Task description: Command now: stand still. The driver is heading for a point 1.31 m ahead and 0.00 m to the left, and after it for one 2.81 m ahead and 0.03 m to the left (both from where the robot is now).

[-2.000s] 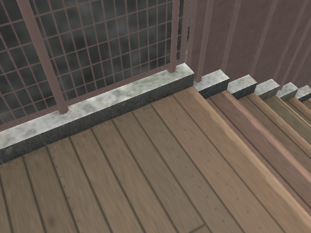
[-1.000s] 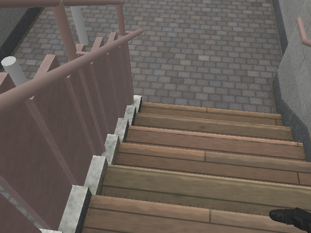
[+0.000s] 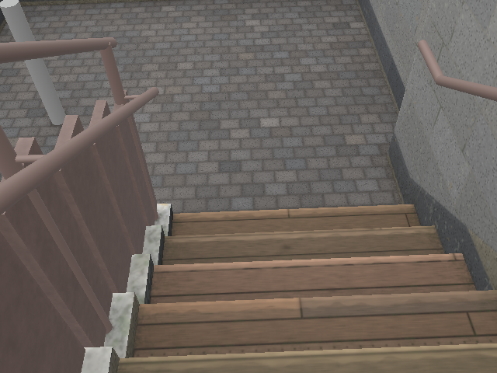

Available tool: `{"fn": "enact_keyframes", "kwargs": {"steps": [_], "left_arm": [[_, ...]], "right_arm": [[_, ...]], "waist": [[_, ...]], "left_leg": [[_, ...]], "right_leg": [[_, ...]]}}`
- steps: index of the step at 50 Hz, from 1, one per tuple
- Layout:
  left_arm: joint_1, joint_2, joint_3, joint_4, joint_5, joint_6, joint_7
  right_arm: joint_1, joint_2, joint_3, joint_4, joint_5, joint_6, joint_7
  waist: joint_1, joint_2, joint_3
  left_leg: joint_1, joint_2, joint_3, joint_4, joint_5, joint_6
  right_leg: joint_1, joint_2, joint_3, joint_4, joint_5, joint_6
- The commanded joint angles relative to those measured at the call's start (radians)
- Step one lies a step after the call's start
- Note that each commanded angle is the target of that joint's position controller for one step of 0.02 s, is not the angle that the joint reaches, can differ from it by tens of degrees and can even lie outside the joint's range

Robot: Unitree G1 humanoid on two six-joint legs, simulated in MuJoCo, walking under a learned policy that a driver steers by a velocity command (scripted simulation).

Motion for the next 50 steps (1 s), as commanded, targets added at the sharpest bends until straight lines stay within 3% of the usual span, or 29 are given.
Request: {"fn": "enact_keyframes", "kwargs": {"steps": [1,7,31,50], "left_arm": [[0.015,0.150,0.035,-0.029,0.005,-0.002,0.001],[0.006,0.130,0.035,-0.002,0.004,0.005,-0.001],[0.114,0.043,0.037,0.132,0.009,0.032,-0.008],[0.224,-0.047,0.026,0.206,0.011,0.037,-0.016]], "right_arm": [[0.020,-0.113,-0.026,-0.026,-0.003,-0.010,-0.010],[0.034,-0.102,-0.025,0.022,-0.003,0.003,-0.029],[0.133,-0.020,0.003,0.181,-0.008,0.051,-0.030],[0.237,0.064,0.023,0.264,-0.009,0.059,-0.027]], "waist": [[0.014,-0.025,-0.044],[0.016,-0.023,-0.035],[0.018,-0.012,0.048],[0.017,-0.013,0.081]], "left_leg": [[-0.019,0.011,0.002,-0.050,0.433,-0.008],[0.003,0.015,0.003,-0.072,0.428,-0.014],[0.030,0.007,0.011,-0.190,0.311,-0.018],[-0.010,0.000,0.012,-0.203,0.269,-0.016]], "right_leg": [[0.090,0.000,0.003,-0.068,0.398,-0.008],[0.103,0.008,-0.014,-0.099,0.396,-0.010],[0.126,0.030,-0.036,-0.218,0.291,-0.016],[0.099,0.033,-0.036,-0.226,0.251,-0.018]]}}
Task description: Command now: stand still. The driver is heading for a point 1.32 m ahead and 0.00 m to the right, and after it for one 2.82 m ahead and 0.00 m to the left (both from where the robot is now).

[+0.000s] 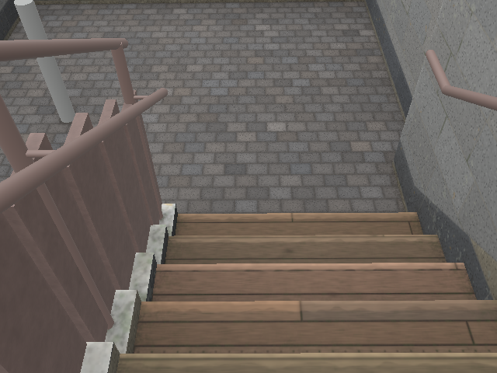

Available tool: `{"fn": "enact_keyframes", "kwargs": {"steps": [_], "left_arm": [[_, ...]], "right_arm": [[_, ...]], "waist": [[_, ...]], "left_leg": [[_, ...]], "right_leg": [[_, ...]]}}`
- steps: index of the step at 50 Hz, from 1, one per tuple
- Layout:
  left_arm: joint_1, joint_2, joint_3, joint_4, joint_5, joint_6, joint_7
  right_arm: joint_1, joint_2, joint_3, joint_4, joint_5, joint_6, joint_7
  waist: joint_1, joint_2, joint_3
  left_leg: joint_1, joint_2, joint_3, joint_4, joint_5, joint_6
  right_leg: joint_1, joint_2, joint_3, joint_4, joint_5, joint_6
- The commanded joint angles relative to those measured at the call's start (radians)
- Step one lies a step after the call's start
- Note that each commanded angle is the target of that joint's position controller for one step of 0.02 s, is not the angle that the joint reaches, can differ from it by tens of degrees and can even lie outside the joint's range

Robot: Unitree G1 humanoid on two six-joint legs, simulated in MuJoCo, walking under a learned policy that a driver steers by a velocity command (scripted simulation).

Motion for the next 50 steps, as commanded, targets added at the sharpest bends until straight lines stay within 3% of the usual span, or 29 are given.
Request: {"fn": "enact_keyframes", "kwargs": {"steps": [1,23,24,25,26,27,28,29,30,32,34,35,36,37,38,39,40,41,42,43,44,45,46,47,48,50], "left_arm": [[0.084,0.078,0.011,0.000,0.000,-0.002,0.000],[0.159,0.021,0.000,0.042,-0.003,-0.002,-0.002],[0.186,0.063,0.018,0.048,0.007,-0.002,0.006],[0.200,0.120,0.041,0.040,0.029,-0.008,0.018],[0.211,0.144,0.058,0.028,0.055,-0.021,0.034],[0.182,0.120,0.060,0.000,0.071,-0.044,0.056],[0.155,0.072,0.052,-0.022,0.068,-0.064,0.078],[0.090,0.010,0.036,-0.060,0.055,-0.082,0.097],[0.033,-0.023,0.027,-0.096,0.041,-0.097,0.109],[-0.007,-0.012,0.024,-0.142,0.031,-0.115,0.118],[0.011,0.002,0.026,-0.157,0.049,-0.139,0.119],[-0.055,0.069,0.031,-0.186,-0.014,-0.098,0.092],[0.015,0.079,0.034,-0.162,-0.021,-0.091,0.084],[0.205,0.101,0.043,-0.096,-0.023,-0.100,0.089],[0.403,0.216,0.071,-0.024,-0.019,-0.110,0.099],[0.463,0.203,0.066,0.002,-0.018,-0.110,0.102],[0.421,0.210,0.063,-0.012,-0.003,-0.115,0.104],[0.339,0.200,0.057,-0.040,0.012,-0.115,0.107],[0.280,0.186,0.051,-0.061,0.009,-0.115,0.108],[0.249,0.179,0.047,-0.067,0.024,-0.120,0.104],[0.221,0.159,0.039,-0.082,0.025,-0.121,0.101],[0.202,0.079,0.017,-0.060,0.014,-0.140,0.106],[0.163,0.089,0.013,-0.077,0.003,-0.151,0.111],[0.094,0.113,0.021,-0.093,-0.008,-0.161,0.114],[0.062,0.142,0.022,-0.109,-0.023,-0.159,0.113],[0.064,0.171,0.031,-0.116,-0.020,-0.159,0.108]], "right_arm": [[0.105,-0.074,-0.011,0.006,0.000,-0.001,-0.001],[0.164,-0.019,-0.001,0.056,0.003,0.005,-0.001],[0.188,-0.057,-0.018,0.060,-0.006,0.005,-0.009],[0.205,-0.110,-0.039,0.052,-0.030,0.000,-0.021],[0.221,-0.131,-0.054,0.044,-0.059,-0.011,-0.036],[0.203,-0.103,-0.053,0.023,-0.080,-0.030,-0.057],[0.192,-0.058,-0.046,0.013,-0.080,-0.051,-0.081],[0.156,0.002,-0.032,-0.012,-0.069,-0.069,-0.101],[0.131,0.021,-0.025,-0.033,-0.056,-0.084,-0.111],[0.160,-0.039,-0.035,-0.050,-0.038,-0.101,-0.117],[0.192,-0.066,-0.033,-0.049,-0.032,-0.110,-0.124],[-0.012,-0.199,-0.068,-0.116,0.019,-0.066,-0.110],[-0.082,-0.186,-0.071,-0.151,0.017,-0.054,-0.110],[-0.162,-0.150,-0.063,-0.172,-0.002,-0.062,-0.113],[-0.242,-0.081,-0.046,-0.235,0.000,-0.076,-0.120],[-0.293,-0.113,-0.052,-0.242,-0.049,-0.080,-0.121],[-0.297,-0.105,-0.054,-0.234,-0.050,-0.081,-0.121],[-0.255,-0.089,-0.048,-0.220,-0.031,-0.081,-0.115],[-0.246,-0.086,-0.049,-0.215,-0.031,-0.075,-0.106],[-0.201,-0.096,-0.056,-0.193,-0.044,-0.065,-0.093],[-0.213,-0.080,-0.050,-0.199,-0.044,-0.049,-0.083],[-0.252,-0.080,-0.056,-0.204,-0.028,-0.055,-0.071],[-0.292,-0.074,-0.050,-0.222,-0.022,-0.051,-0.063],[-0.310,-0.074,-0.041,-0.233,-0.022,-0.049,-0.047],[-0.321,-0.068,-0.036,-0.223,-0.027,-0.047,-0.027],[-0.399,-0.072,-0.023,-0.251,-0.002,-0.032,-0.016]], "waist": [[0.000,-0.008,0.062],[-0.003,-0.010,0.070],[-0.002,-0.012,0.062],[-0.003,-0.013,0.108],[-0.006,-0.008,0.165],[-0.012,-0.004,0.165],[-0.017,0.007,0.121],[-0.027,0.015,0.081],[-0.034,0.024,0.061],[-0.054,0.080,0.058],[-0.053,0.118,0.111],[-0.012,0.145,0.160],[0.032,0.099,0.108],[0.116,0.003,0.038],[0.194,-0.353,-0.010],[0.208,-0.254,0.034],[0.175,-0.110,0.070],[0.117,-0.054,0.072],[0.080,-0.028,0.070],[0.056,-0.049,0.048],[0.045,-0.094,0.040],[0.026,-0.049,0.057],[0.019,-0.097,0.054],[-0.015,-0.053,0.057],[-0.009,-0.038,0.024],[0.028,-0.059,0.065]], "left_leg": [[-0.088,-0.022,0.028,-0.059,0.172,0.002],[-0.113,-0.024,0.028,-0.059,0.164,0.005],[-0.115,-0.032,0.039,-0.052,-0.079,0.022],[-0.167,-0.009,0.005,-0.046,-0.376,0.062],[-0.219,0.034,-0.050,-0.022,-0.560,0.118],[-0.229,0.068,-0.095,0.021,-0.546,0.161],[-0.192,0.100,-0.135,0.032,-0.447,0.187],[-0.147,0.128,-0.165,0.027,-0.348,0.202],[-0.125,0.147,-0.194,0.022,-0.307,0.221],[-0.137,0.208,-0.288,-0.002,-0.359,0.279],[-0.227,0.295,-0.382,0.005,-0.460,0.330],[-0.310,0.239,-0.333,0.041,-0.450,0.235],[-0.391,0.190,-0.257,0.126,-0.319,0.182],[-0.542,0.103,-0.130,0.325,-0.157,0.116],[-0.794,-0.037,0.044,0.677,-0.132,0.038],[-0.992,-0.015,-0.050,0.797,-0.314,0.046],[-1.026,0.027,-0.107,0.856,-0.244,0.053],[-1.005,0.057,-0.099,0.866,-0.185,0.052],[-0.964,0.084,-0.089,0.847,-0.142,0.043],[-0.893,0.095,-0.096,0.806,-0.065,0.039],[-0.828,0.074,-0.067,0.821,0.003,0.032],[-0.801,0.086,-0.166,0.643,0.318,0.038],[-0.739,0.054,-0.120,0.568,0.464,0.042],[-0.562,0.042,-0.047,0.424,0.679,0.033],[-0.369,0.025,-0.003,0.399,0.774,0.037],[-0.240,0.021,0.032,0.352,0.761,0.023]], "right_leg": [[0.000,0.010,-0.010,-0.052,0.146,0.002],[-0.023,0.012,-0.005,-0.049,0.141,0.001],[-0.023,0.015,-0.011,-0.048,-0.093,-0.018],[-0.079,-0.010,0.026,-0.044,-0.394,-0.059],[-0.161,-0.050,0.080,-0.023,-0.576,-0.110],[-0.198,-0.080,0.129,0.020,-0.570,-0.151],[-0.200,-0.102,0.160,0.045,-0.468,-0.171],[-0.214,-0.105,0.164,0.071,-0.352,-0.170],[-0.240,-0.082,0.141,0.116,-0.282,-0.160],[-0.309,-0.010,0.051,0.300,-0.264,-0.115],[-0.352,0.025,-0.001,0.464,-0.287,-0.083],[-0.347,-0.026,0.007,0.347,-0.135,-0.068],[-0.191,-0.006,-0.005,0.279,-0.138,-0.066],[0.055,-0.036,0.065,0.223,-0.129,-0.077],[0.270,-0.205,0.385,0.120,-0.033,-0.158],[0.297,-0.324,0.606,0.101,-0.015,-0.234],[0.254,-0.337,0.598,0.128,0.013,-0.252],[0.187,-0.337,0.562,0.159,0.094,-0.248],[0.112,-0.325,0.516,0.167,0.110,-0.244],[0.059,-0.288,0.453,0.188,0.063,-0.237],[-0.038,-0.251,0.407,0.195,0.097,-0.222],[-0.085,-0.179,0.325,0.260,-0.082,-0.177],[-0.162,-0.156,0.300,0.254,-0.127,-0.168],[-0.334,-0.116,0.231,0.236,-0.272,-0.163],[-0.445,-0.105,0.207,0.210,-0.353,-0.163],[-0.521,-0.119,0.173,0.237,-0.373,-0.159]]}}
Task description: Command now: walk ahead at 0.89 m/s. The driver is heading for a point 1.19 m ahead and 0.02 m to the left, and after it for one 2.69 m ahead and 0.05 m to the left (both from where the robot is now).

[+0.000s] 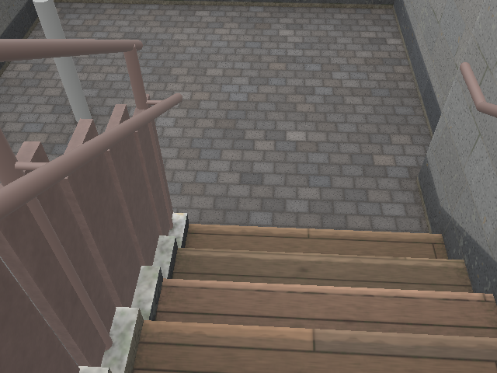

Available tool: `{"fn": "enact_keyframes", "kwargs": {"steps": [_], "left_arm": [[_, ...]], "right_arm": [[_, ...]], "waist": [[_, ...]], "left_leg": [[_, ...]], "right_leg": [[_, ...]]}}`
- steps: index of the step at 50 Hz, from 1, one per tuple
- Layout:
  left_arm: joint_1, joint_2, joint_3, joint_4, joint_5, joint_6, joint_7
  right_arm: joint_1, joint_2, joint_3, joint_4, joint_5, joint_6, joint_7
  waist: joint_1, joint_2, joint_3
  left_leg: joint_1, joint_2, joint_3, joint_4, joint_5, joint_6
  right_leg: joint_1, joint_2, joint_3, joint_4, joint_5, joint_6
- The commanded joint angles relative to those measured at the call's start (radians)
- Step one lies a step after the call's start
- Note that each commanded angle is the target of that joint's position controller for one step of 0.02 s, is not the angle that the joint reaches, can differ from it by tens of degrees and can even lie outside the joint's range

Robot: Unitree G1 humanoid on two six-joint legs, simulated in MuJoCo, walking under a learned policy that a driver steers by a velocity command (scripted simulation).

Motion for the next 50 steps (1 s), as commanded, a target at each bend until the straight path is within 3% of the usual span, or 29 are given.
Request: {"fn": "enact_keyframes", "kwargs": {"steps": [1,4,7,8,9,11,12,14,17,19,23,26,27,28,29,31,32,33,34,36,38,42,44,45,46,47,48,49,50], "left_arm": [[-0.056,0.101,0.011,-0.074,0.003,-0.026,-0.002],[0.020,0.123,0.015,-0.040,0.045,0.011,0.013],[0.026,0.178,0.033,0.001,0.043,0.047,0.031],[-0.058,0.126,0.036,-0.016,0.034,0.046,0.017],[-0.014,0.005,0.005,-0.072,0.013,0.031,0.019],[-0.075,0.115,0.017,-0.114,0.002,0.015,0.022],[-0.225,0.114,0.019,-0.125,0.057,0.043,0.009],[-0.286,0.069,0.005,-0.167,0.039,0.061,-0.011],[-0.226,0.066,-0.009,-0.150,0.061,0.078,-0.021],[-0.353,0.069,-0.011,-0.200,0.025,0.034,-0.049],[-0.499,0.041,-0.032,-0.243,0.012,0.061,-0.054],[0.126,0.173,0.035,-0.026,0.019,0.092,-0.024],[0.145,0.187,0.042,-0.053,0.015,0.080,-0.034],[0.164,0.178,0.039,-0.032,-0.004,0.071,-0.046],[0.129,0.154,0.000,-0.036,0.010,0.045,-0.069],[0.083,0.203,0.030,-0.029,0.003,0.039,-0.047],[-0.009,0.076,-0.010,-0.044,0.009,0.023,-0.044],[-0.058,0.068,-0.031,-0.064,0.024,0.008,-0.037],[-0.097,0.049,-0.046,-0.077,0.026,0.002,-0.025],[-0.104,0.187,-0.005,-0.088,0.032,-0.012,-0.006],[-0.159,0.107,-0.016,-0.083,-0.017,-0.046,0.001],[-0.038,0.114,-0.008,-0.069,0.003,-0.008,-0.006],[-0.115,0.150,-0.006,-0.054,0.039,0.008,-0.004],[-0.058,0.179,0.018,-0.044,0.050,0.022,0.004],[-0.114,0.175,0.020,-0.029,0.056,0.044,0.005],[-0.161,0.040,-0.011,-0.079,0.043,0.039,0.008],[-0.025,0.033,-0.020,-0.133,0.031,0.026,0.012],[-0.017,0.054,-0.014,-0.140,0.014,0.023,0.013],[-0.152,0.083,-0.012,-0.166,0.052,0.031,0.008]], "right_arm": [[-0.060,0.014,0.028,-0.063,0.036,0.020,0.029],[0.008,-0.049,0.011,-0.037,0.018,0.036,-0.005],[0.462,-0.112,-0.037,0.108,-0.008,0.009,-0.047],[0.561,-0.146,-0.041,0.157,-0.001,0.001,-0.027],[0.511,-0.135,-0.003,0.137,-0.008,-0.016,-0.006],[0.511,-0.176,-0.038,0.144,0.006,-0.020,-0.018],[0.418,-0.049,-0.001,0.119,0.019,-0.023,-0.030],[0.386,0.019,0.048,0.142,-0.010,-0.063,-0.056],[0.410,-0.146,0.012,0.141,-0.013,-0.072,-0.081],[0.352,-0.039,0.036,0.148,0.031,-0.095,-0.092],[0.405,-0.048,0.031,0.144,0.033,-0.070,-0.090],[0.365,-0.095,0.024,0.178,-0.037,-0.050,-0.067],[0.383,-0.100,0.015,0.177,-0.016,-0.045,-0.076],[0.311,-0.022,0.018,0.169,-0.022,-0.034,-0.088],[0.388,0.009,0.027,0.081,0.008,-0.049,-0.087],[0.465,-0.012,0.024,0.086,0.001,-0.050,-0.096],[0.344,-0.057,0.005,0.089,-0.028,-0.040,-0.091],[0.290,-0.036,0.011,0.061,-0.027,-0.024,-0.079],[0.216,-0.034,0.009,0.035,-0.027,-0.007,-0.062],[0.287,-0.016,0.023,0.064,-0.032,0.010,-0.052],[0.253,-0.014,0.024,0.060,0.001,-0.031,-0.016],[0.031,-0.012,0.043,-0.027,0.026,-0.020,-0.014],[0.493,-0.087,0.005,0.118,0.001,-0.003,-0.045],[0.524,-0.138,-0.018,0.112,0.001,0.000,-0.050],[0.648,-0.131,-0.029,0.118,-0.012,-0.003,-0.044],[0.694,-0.133,-0.013,0.147,-0.002,-0.006,-0.028],[0.614,-0.079,0.022,0.145,0.001,-0.023,-0.010],[0.612,-0.145,-0.010,0.166,-0.003,-0.028,-0.025],[0.620,-0.138,-0.012,0.187,0.015,-0.039,-0.037]], "waist": [[-0.025,-0.080,0.153],[0.004,-0.088,0.199],[-0.210,0.028,0.037],[-0.256,0.205,0.025],[-0.123,0.211,-0.006],[-0.160,0.151,-0.119],[-0.143,0.001,0.060],[-0.071,-0.050,0.162],[-0.042,0.083,0.069],[-0.024,0.023,0.083],[-0.134,0.053,0.196],[0.129,0.063,-0.046],[0.195,-0.063,0.051],[0.196,-0.222,0.124],[0.017,-0.174,0.092],[-0.041,-0.176,-0.044],[-0.061,-0.011,0.078],[-0.097,-0.113,0.159],[-0.124,-0.049,0.214],[-0.158,-0.092,0.120],[-0.191,-0.009,0.089],[-0.023,-0.107,0.194],[-0.238,-0.162,0.018],[-0.262,-0.042,-0.014],[-0.356,0.068,0.012],[-0.316,0.150,0.010],[-0.146,0.090,0.010],[-0.142,0.156,-0.065],[-0.176,0.145,0.034]], "left_leg": [[0.404,-0.050,0.122,-0.099,0.133,-0.014],[0.331,-0.045,0.167,-0.240,-0.223,0.018],[0.653,-0.052,0.163,-0.479,-0.291,0.077],[0.874,0.065,0.017,-0.411,-0.118,0.132],[0.961,0.165,-0.063,0.055,0.505,0.069],[0.976,0.380,-0.418,-0.228,-0.584,0.297],[0.767,0.282,-0.427,-0.266,-0.830,0.250],[0.310,0.245,-0.316,-0.202,-0.699,0.179],[0.130,0.174,-0.207,-0.150,-0.481,0.193],[0.011,0.040,-0.063,-0.069,-0.750,0.134],[0.072,0.074,-0.062,0.008,-0.728,0.134],[0.126,0.079,0.034,0.598,-0.084,0.134],[0.118,-0.033,0.039,1.002,-0.162,0.135],[-0.119,-0.190,0.054,1.460,-1.011,0.151],[-0.425,-0.169,-0.088,1.323,-1.060,0.183],[-0.541,-0.057,-0.132,1.117,-0.951,0.138],[-0.558,-0.026,-0.182,0.914,-0.766,0.096],[-0.451,-0.016,-0.168,0.720,-0.664,0.044],[-0.282,-0.006,-0.137,0.500,-0.570,-0.009],[0.012,-0.050,-0.001,0.430,-0.343,-0.030],[0.306,-0.039,0.056,0.070,0.285,-0.001],[0.283,-0.042,0.137,-0.144,-0.006,0.023],[0.590,-0.060,0.152,-0.030,-0.089,0.095],[0.649,-0.066,0.136,-0.333,-0.429,0.094],[0.819,0.021,0.048,-0.452,-0.348,0.160],[0.989,0.109,-0.039,-0.052,-0.076,0.131],[1.000,0.182,-0.193,-0.012,0.169,0.061],[1.013,0.311,-0.390,-0.120,-0.371,0.225],[0.835,0.378,-0.626,-0.249,-0.809,0.311]], "right_leg": [[-0.477,-0.154,0.134,-0.266,0.087,-0.121],[-0.206,-0.177,0.148,-0.050,0.328,-0.131],[-0.063,-0.125,0.103,0.720,0.986,-0.149],[-0.422,0.047,0.112,1.228,0.092,-0.140],[-0.730,0.072,0.230,1.289,-0.107,-0.150],[-0.957,-0.063,0.172,0.999,0.147,-0.100],[-0.995,-0.082,0.196,0.950,0.188,-0.082],[-0.781,-0.094,0.278,0.516,0.502,-0.029],[-0.452,-0.027,0.121,0.321,0.669,0.025],[-0.294,-0.027,0.122,-0.054,1.240,-0.017],[-0.180,-0.032,0.024,-0.221,1.096,-0.015],[0.329,0.009,-0.068,-0.130,0.811,-0.085],[0.294,-0.062,0.027,-0.510,0.621,-0.149],[0.341,-0.165,0.131,-0.492,0.887,-0.186],[0.480,-0.261,0.273,-0.142,1.262,-0.104],[0.419,-0.440,0.563,-0.255,0.628,-0.290],[0.236,-0.346,0.528,-0.297,0.378,-0.231],[-0.037,-0.352,0.540,-0.314,0.411,-0.235],[-0.290,-0.306,0.477,-0.342,0.415,-0.220],[-0.450,-0.227,0.349,-0.257,0.554,-0.192],[-0.618,-0.097,0.198,-0.193,0.213,-0.133],[-0.353,-0.147,0.211,-0.068,0.390,-0.148],[-0.275,-0.164,0.161,0.370,0.861,-0.144],[-0.159,-0.106,0.126,0.565,1.048,-0.136],[-0.338,0.000,0.116,1.068,0.665,-0.152],[-0.737,0.115,0.142,1.356,-0.071,-0.165],[-0.897,0.028,0.247,1.066,0.132,-0.201],[-0.996,-0.012,0.220,1.010,0.151,-0.171],[-1.058,-0.044,0.251,1.006,0.077,-0.124]]}}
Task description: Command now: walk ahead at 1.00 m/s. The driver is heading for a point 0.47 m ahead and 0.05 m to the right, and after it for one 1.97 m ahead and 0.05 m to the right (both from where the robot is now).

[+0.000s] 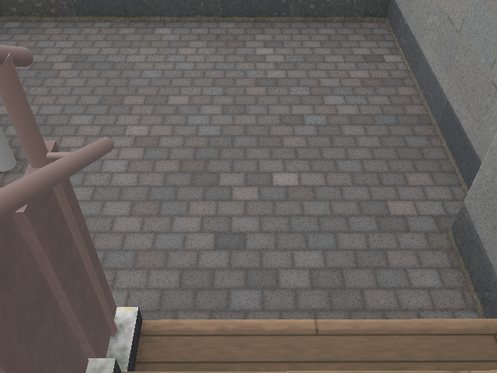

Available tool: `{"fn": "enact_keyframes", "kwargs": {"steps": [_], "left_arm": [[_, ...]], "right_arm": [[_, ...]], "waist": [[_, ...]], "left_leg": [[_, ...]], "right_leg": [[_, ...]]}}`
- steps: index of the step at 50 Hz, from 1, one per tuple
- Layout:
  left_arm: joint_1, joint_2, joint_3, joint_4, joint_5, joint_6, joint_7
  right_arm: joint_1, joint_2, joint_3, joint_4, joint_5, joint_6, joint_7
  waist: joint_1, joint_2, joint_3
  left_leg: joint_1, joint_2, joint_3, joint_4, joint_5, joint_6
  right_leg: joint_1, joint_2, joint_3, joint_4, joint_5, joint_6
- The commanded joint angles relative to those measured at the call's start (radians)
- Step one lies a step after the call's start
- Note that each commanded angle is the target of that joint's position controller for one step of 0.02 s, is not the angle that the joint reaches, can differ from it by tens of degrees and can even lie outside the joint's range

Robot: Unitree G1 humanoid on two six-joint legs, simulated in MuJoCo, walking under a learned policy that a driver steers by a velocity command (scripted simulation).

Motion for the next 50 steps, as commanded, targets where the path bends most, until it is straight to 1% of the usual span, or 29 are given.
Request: {"fn": "enact_keyframes", "kwargs": {"steps": [1,3,4,6,8,10,12,13,14,15,17,19,20,22,24,25,28,29,30,31,33,35,38,40,42,43,45,47,50], "left_arm": [[-0.222,0.100,0.017,-0.156,0.029,-0.011,0.004],[-0.274,0.045,-0.003,-0.190,-0.011,0.014,-0.030],[-0.211,0.047,-0.004,-0.142,0.015,0.021,-0.038],[-0.187,0.030,-0.010,-0.143,-0.021,-0.009,-0.074],[-0.300,0.014,-0.025,-0.170,-0.020,-0.005,-0.079],[-0.303,0.019,-0.024,-0.183,-0.005,0.014,-0.059],[0.107,0.131,0.024,-0.039,0.000,0.035,-0.019],[0.410,0.186,0.051,0.026,-0.006,0.024,-0.029],[0.448,0.217,0.060,0.053,-0.026,0.017,-0.042],[0.334,0.206,0.026,0.044,-0.020,-0.013,-0.059],[0.190,0.143,0.017,0.028,-0.017,-0.031,-0.056],[0.045,0.113,-0.010,-0.012,-0.009,-0.062,-0.042],[-0.085,-0.096,-0.084,-0.091,0.125,-0.080,-0.093],[-0.187,-0.050,-0.079,-0.176,0.108,-0.101,-0.062],[0.017,0.085,-0.057,-0.176,0.029,-0.135,-0.014],[0.079,0.165,-0.055,-0.161,-0.002,-0.139,0.001],[0.071,0.229,-0.036,-0.142,0.000,-0.079,-0.098],[0.138,0.119,-0.065,-0.150,-0.016,-0.085,-0.157],[0.353,0.002,-0.083,-0.107,-0.016,-0.079,-0.170],[0.138,0.100,-0.061,-0.192,-0.060,-0.052,-0.151],[-0.066,0.101,-0.070,-0.315,-0.027,-0.033,-0.112],[0.098,-0.019,-0.102,-0.190,0.028,-0.013,-0.103],[0.270,0.031,-0.059,-0.072,0.073,-0.008,-0.153],[0.316,0.150,0.011,-0.077,0.007,-0.050,-0.128],[0.314,0.190,0.038,-0.103,-0.006,-0.073,-0.103],[-0.017,0.276,0.016,-0.218,-0.056,-0.071,-0.130],[-0.284,0.183,-0.030,-0.286,-0.064,-0.071,-0.156],[-0.285,0.200,-0.044,-0.289,-0.081,-0.061,-0.146],[-0.210,0.218,-0.034,-0.263,-0.068,-0.035,-0.129]], "right_arm": [[0.278,-0.044,0.006,0.093,0.009,-0.030,-0.017],[0.132,-0.029,0.037,0.059,-0.014,-0.032,-0.049],[0.142,-0.114,0.011,0.060,-0.023,-0.038,-0.057],[0.062,-0.065,0.017,0.049,0.026,-0.063,-0.070],[0.066,-0.100,0.009,0.038,0.063,-0.058,-0.066],[0.112,-0.061,0.009,0.065,0.030,-0.039,-0.060],[0.105,-0.101,-0.003,0.060,-0.008,-0.026,-0.042],[0.003,-0.136,-0.010,0.052,-0.001,-0.035,-0.043],[-0.123,-0.106,-0.019,0.039,-0.003,-0.020,-0.049],[0.072,-0.050,-0.011,-0.039,0.011,-0.035,-0.064],[0.205,-0.055,-0.013,0.041,-0.015,-0.025,-0.061],[0.086,-0.034,-0.013,-0.015,-0.045,0.000,-0.056],[0.069,0.057,0.040,-0.028,-0.123,-0.027,0.002],[0.186,0.094,0.078,0.013,-0.133,-0.047,0.057],[0.098,-0.073,0.042,0.003,-0.087,-0.052,0.063],[-0.001,-0.104,0.025,-0.038,-0.068,-0.035,0.071],[0.320,-0.140,0.004,0.015,-0.063,-0.006,0.076],[0.602,-0.242,-0.027,0.065,-0.049,0.001,0.070],[0.511,-0.234,-0.026,0.009,-0.057,0.000,0.096],[0.440,-0.257,-0.037,-0.021,-0.139,0.006,0.083],[0.202,-0.132,0.030,-0.076,-0.027,-0.008,0.094],[-0.026,0.048,0.087,-0.136,-0.024,-0.050,0.054],[-0.062,-0.166,0.037,-0.136,-0.081,-0.078,0.076],[-0.141,-0.190,0.042,-0.172,-0.050,-0.079,0.076],[-0.296,-0.173,0.045,-0.223,0.022,-0.065,0.093],[0.051,-0.145,0.015,-0.189,0.028,-0.036,0.090],[0.077,-0.143,0.020,-0.161,0.050,-0.009,0.058],[0.085,-0.087,0.035,-0.152,0.033,-0.015,0.045],[-0.008,-0.187,0.022,-0.161,0.021,-0.021,0.067]], "waist": [[-0.062,-0.042,0.187],[0.029,0.016,0.288],[0.040,0.043,0.213],[0.114,0.036,0.130],[0.036,0.078,0.138],[0.006,0.149,0.119],[0.152,0.081,-0.018],[0.369,0.012,-0.001],[0.440,-0.151,0.111],[0.165,-0.166,0.155],[0.030,0.013,0.139],[-0.032,-0.075,0.140],[-0.024,-0.007,0.144],[-0.097,-0.004,0.022],[-0.005,0.144,0.076],[0.001,-0.010,0.097],[-0.192,0.072,0.063],[-0.269,0.283,-0.207],[-0.133,0.214,-0.499],[-0.187,-0.001,-0.316],[-0.033,-0.044,-0.116],[0.092,-0.028,0.148],[0.175,0.041,0.052],[0.211,0.017,-0.011],[0.285,-0.088,-0.059],[-0.028,-0.309,-0.148],[-0.088,-0.143,-0.068],[-0.115,0.021,-0.199],[-0.036,0.046,-0.092]], "left_leg": [[0.285,0.417,-0.667,-0.212,-0.125,0.212],[-0.268,0.306,-0.431,-0.191,0.057,0.161],[-0.315,0.243,-0.349,-0.121,0.138,0.143],[-0.535,0.110,-0.161,-0.051,-0.022,0.072],[-0.437,0.125,-0.156,-0.043,0.064,0.072],[-0.393,0.133,-0.117,0.170,0.150,0.061],[-0.225,0.140,-0.055,0.601,0.744,0.064],[-0.369,0.082,-0.059,1.061,0.794,0.051],[-0.604,-0.118,-0.043,1.564,-0.101,0.052],[-0.850,-0.089,-0.248,1.288,-0.208,0.088],[-0.836,0.015,-0.242,0.938,-0.042,0.062],[-0.644,0.053,-0.229,0.572,0.088,-0.018],[-0.493,0.171,-0.258,0.428,0.389,-0.053],[0.064,0.116,-0.107,0.290,0.966,-0.121],[0.140,0.065,-0.007,-0.022,1.099,-0.149],[0.210,0.062,0.024,-0.156,0.943,-0.131],[0.573,0.076,-0.035,-0.389,0.892,0.017],[0.901,0.348,-0.236,-0.184,1.548,0.302],[1.141,0.597,-0.528,0.082,1.919,0.555],[0.949,0.555,-0.538,-0.014,1.827,0.459],[0.406,0.488,-0.486,-0.114,1.213,0.305],[-0.288,0.279,-0.166,-0.264,0.793,0.195],[-0.675,0.115,-0.027,-0.137,0.652,0.130],[-0.570,0.140,-0.030,-0.051,0.789,0.061],[-0.386,0.131,-0.065,0.196,0.741,-0.030],[-0.221,0.024,-0.014,0.324,0.104,-0.115],[-0.121,0.041,-0.063,0.220,-0.012,-0.157],[0.103,0.094,-0.103,0.019,0.308,-0.150],[0.113,0.068,-0.101,-0.121,0.483,-0.093]], "right_leg": [[-0.765,-0.108,0.211,-0.211,0.224,0.054],[-0.390,-0.093,0.113,-0.661,0.413,0.141],[-0.218,-0.057,0.049,-0.703,0.589,0.148],[0.170,-0.031,-0.051,-1.000,1.178,0.136],[0.239,-0.038,-0.105,-1.103,1.181,0.141],[0.363,-0.035,-0.173,-1.061,1.206,0.100],[0.592,0.023,-0.240,-1.138,0.875,0.066],[0.794,-0.047,-0.188,-1.289,0.855,0.004],[0.799,-0.195,-0.001,-1.460,0.941,-0.061],[0.848,-0.294,0.164,-1.190,1.257,0.055],[0.645,-0.345,0.283,-1.218,0.906,-0.032],[0.207,-0.386,0.408,-1.247,0.849,-0.104],[-0.124,-0.345,0.278,-1.198,0.784,-0.182],[-0.523,-0.077,-0.007,-1.036,0.367,0.018],[-0.493,-0.001,-0.100,-0.906,0.179,0.163],[-0.422,-0.013,-0.033,-0.929,0.183,0.167],[-0.249,-0.077,0.117,-0.633,0.422,0.148],[-0.316,-0.046,0.115,-0.032,0.434,0.257],[-0.585,-0.049,0.031,0.279,-0.336,0.319],[-0.758,-0.055,0.037,0.277,-0.279,0.284],[-0.727,-0.162,0.069,0.002,-0.168,0.277],[-0.301,-0.254,0.047,-0.678,0.521,0.237],[0.285,-0.121,-0.147,-0.606,0.821,0.238],[0.435,-0.066,-0.170,-0.751,0.712,0.294],[0.493,-0.080,-0.114,-1.110,0.818,0.250],[0.253,-0.271,0.318,-1.317,1.186,-0.024],[0.033,-0.253,0.373,-1.293,0.919,-0.063],[0.053,-0.149,0.253,-1.255,0.893,0.035],[0.117,-0.085,0.044,-1.263,0.671,0.195]]}}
